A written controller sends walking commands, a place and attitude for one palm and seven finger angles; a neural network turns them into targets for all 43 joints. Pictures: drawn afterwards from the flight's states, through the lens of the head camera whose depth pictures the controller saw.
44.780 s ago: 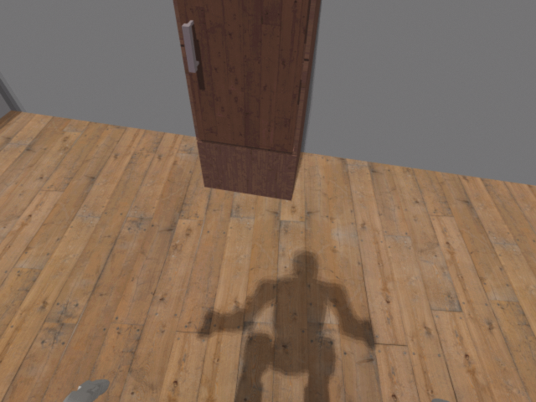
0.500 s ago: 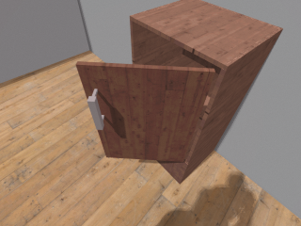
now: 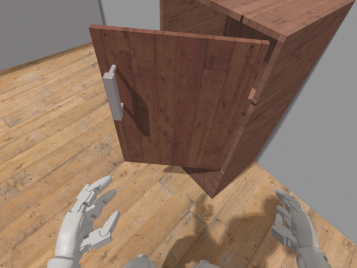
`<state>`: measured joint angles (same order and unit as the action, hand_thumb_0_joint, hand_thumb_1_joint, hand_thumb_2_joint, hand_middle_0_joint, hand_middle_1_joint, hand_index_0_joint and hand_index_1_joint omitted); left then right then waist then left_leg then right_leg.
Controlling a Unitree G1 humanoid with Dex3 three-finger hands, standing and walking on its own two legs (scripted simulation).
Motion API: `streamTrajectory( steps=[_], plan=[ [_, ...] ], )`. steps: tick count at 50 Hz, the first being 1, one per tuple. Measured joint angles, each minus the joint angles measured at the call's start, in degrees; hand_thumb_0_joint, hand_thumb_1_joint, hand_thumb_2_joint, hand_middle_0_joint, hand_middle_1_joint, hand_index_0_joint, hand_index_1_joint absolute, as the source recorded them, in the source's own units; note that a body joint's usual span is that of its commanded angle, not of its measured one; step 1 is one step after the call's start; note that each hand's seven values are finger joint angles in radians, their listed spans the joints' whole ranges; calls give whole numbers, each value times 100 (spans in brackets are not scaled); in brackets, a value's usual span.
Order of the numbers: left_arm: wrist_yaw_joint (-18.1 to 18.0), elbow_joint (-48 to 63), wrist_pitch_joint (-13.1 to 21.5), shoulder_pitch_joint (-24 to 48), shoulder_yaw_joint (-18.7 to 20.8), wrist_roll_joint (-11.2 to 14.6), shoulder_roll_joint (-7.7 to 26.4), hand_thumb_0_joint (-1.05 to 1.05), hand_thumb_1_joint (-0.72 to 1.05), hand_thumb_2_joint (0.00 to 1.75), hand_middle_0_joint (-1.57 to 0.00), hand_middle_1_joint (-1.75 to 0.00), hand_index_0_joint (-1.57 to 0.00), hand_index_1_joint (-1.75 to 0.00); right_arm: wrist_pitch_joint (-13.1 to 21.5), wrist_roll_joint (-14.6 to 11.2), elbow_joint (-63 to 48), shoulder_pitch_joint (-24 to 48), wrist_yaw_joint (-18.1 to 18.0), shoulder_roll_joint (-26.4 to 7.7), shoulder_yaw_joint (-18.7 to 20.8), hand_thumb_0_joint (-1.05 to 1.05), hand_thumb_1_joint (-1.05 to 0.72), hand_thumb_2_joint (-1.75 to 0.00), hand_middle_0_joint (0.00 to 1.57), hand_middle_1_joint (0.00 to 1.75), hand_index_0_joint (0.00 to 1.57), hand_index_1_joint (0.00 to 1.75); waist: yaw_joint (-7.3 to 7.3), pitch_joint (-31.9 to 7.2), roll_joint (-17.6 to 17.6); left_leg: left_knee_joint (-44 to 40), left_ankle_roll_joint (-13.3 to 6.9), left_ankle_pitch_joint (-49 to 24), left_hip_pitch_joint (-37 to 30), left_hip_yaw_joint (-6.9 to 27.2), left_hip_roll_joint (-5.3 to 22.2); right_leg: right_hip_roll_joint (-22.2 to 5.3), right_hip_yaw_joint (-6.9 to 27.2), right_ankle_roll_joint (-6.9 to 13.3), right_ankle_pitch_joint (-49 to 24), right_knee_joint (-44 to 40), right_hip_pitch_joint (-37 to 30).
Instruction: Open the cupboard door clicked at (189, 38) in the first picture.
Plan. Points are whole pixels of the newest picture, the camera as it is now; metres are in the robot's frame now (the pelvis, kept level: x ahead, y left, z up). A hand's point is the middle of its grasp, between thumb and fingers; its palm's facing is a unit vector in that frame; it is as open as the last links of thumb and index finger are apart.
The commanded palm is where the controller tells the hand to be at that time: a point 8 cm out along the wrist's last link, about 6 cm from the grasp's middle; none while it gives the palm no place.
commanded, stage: raise the hand with hooked fingers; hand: left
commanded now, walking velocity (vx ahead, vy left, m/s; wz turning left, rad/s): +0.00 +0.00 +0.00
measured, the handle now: (116, 93) +0.55 +0.22 +0.05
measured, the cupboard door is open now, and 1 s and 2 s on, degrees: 45 45 45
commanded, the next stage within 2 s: move the hooked fingers beside the handle in 1.66 s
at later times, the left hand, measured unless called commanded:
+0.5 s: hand (68, 193) +0.25 +0.24 +0.05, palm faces +0.09 -0.99 -0.08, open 11.7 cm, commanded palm +0.22 +0.29 +0.04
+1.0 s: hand (44, 177) +0.27 +0.30 +0.06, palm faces +0.02 -1.00 -0.05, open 13.9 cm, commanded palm +0.25 +0.35 +0.07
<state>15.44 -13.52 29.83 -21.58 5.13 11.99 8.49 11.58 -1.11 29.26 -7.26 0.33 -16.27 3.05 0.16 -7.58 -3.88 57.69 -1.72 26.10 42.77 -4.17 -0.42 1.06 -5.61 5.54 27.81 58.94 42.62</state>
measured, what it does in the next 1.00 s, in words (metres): stands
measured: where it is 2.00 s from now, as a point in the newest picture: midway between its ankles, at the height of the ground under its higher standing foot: outside the picture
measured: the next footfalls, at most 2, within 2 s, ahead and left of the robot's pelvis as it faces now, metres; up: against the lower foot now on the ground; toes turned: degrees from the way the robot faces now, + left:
none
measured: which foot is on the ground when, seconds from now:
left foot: down 0.00-1.00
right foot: down 0.00-1.00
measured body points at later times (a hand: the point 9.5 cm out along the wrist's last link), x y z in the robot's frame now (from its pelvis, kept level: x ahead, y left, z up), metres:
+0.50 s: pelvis +0.00 +0.02 +0.00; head +0.07 +0.03 +0.45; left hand +0.24 +0.29 +0.06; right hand +0.13 -0.22 -0.09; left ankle +0.03 +0.11 -0.67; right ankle +0.02 -0.06 -0.67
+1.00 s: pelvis +0.01 +0.04 +0.01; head +0.07 +0.05 +0.46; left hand +0.27 +0.35 +0.06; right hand +0.19 -0.19 -0.06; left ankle +0.02 +0.11 -0.67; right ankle +0.02 -0.06 -0.67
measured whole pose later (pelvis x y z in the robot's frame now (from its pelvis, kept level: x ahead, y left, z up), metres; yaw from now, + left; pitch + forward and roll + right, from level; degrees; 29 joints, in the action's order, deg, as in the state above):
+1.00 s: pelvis +0.01 +0.04 +0.01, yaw +1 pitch +12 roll -3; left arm 24.9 -18.1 16.8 -4.3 19.3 19.1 21.3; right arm 11.7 -2.5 31.4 -13.2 -3.3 -15.0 -3.3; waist 0.4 -5.0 1.8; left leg 54.5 -4.5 25.1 41.5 -2.2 -0.9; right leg 1.1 -7.2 2.3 24.3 50.7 38.3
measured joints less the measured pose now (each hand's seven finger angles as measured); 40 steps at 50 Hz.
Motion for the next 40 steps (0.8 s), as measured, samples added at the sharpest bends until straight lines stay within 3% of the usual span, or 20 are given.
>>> streamTrajectory(
  steps=[3,6,10,12,15,17,19,23,27,29,33,40],
  plan=[
    [-306,280,-70,-304,158,-1,168,1,52,73,-23,-55,-23,-55,-79,14,-186,48,-57,40,-20,1,-91,-90,20,30,20,30,144,70,81,417,4,130,358,138,35,12,-154,26,103,280,254],
    [-502,756,193,-334,307,121,317,2,45,70,-24,-59,-23,-59,-43,30,-106,60,-143,149,-156,1,-91,-90,20,30,20,30,243,120,248,733,16,207,650,316,62,30,-340,41,146,430,418],
    [-142,1082,395,232,245,306,482,2,36,66,-23,-65,-23,-65,39,-4,173,18,-232,307,-488,1,-91,-90,20,30,20,30,265,160,496,958,3,222,924,462,70,35,-492,20,134,511,582],
    [180,951,137,630,184,338,593,1,31,64,-24,-68,-24,-68,11,-65,277,-58,-277,412,-649,1,-91,-90,20,30,21,30,215,174,562,952,-11,195,980,455,82,45,-484,-8,97,487,635],
    [504,619,-730,1038,199,377,745,1,24,61,-24,-73,-24,-73,-119,-155,311,-265,-326,537,-797,1,-90,-90,20,30,21,30,55,246,595,760,-40,118,872,371,91,59,-394,-39,-5,322,571],
    [475,516,-1265,1066,319,451,758,1,19,59,-25,-76,-25,-76,-188,-169,301,-457,-351,567,-803,1,-90,-90,21,30,21,30,-57,275,592,539,-64,58,700,289,94,73,-304,-58,-88,131,443],
    [261,571,-1511,916,512,536,701,1,15,57,-26,-79,-26,-79,-202,-152,309,-667,-360,550,-736,1,-90,-90,21,30,21,30,-126,258,580,313,-84,11,511,207,103,94,-210,-85,-162,-72,295],
    [-238,865,-1120,524,822,540,597,1,6,53,-26,-85,-26,-85,-111,-80,398,-1001,-333,387,-505,2,-90,-90,21,30,21,30,-138,166,549,29,-128,-23,258,116,76,88,-103,-147,-214,-319,82],
    [-156,690,-540,580,929,448,729,1,-4,49,-27,-91,-26,-91,-37,-53,508,-1027,-296,107,-376,1,-90,-90,20,30,21,30,-114,104,545,136,-178,42,366,146,23,34,-135,-189,-131,-223,159],
    [89,478,-523,727,911,485,798,0,-8,47,-27,-94,-27,-94,-22,-90,520,-937,-314,-6,-341,1,-90,-90,20,30,21,30,-106,149,549,219,-197,79,426,163,13,21,-154,-208,-97,-162,200],
    [463,269,-836,890,877,559,869,0,-18,43,-27,-100,-27,-100,37,-150,449,-756,-397,-70,-311,2,-90,-90,20,30,20,30,-109,220,527,174,-228,80,353,156,15,29,-143,-236,-126,-246,114],
    [340,379,-763,1079,1167,671,968,0,-34,36,-29,-110,-29,-110,126,-111,271,-642,-361,81,-412,1,-91,-90,20,30,20,30,-63,163,467,-125,-237,8,9,167,-15,27,-133,-282,-221,-582,-251]
  ],
)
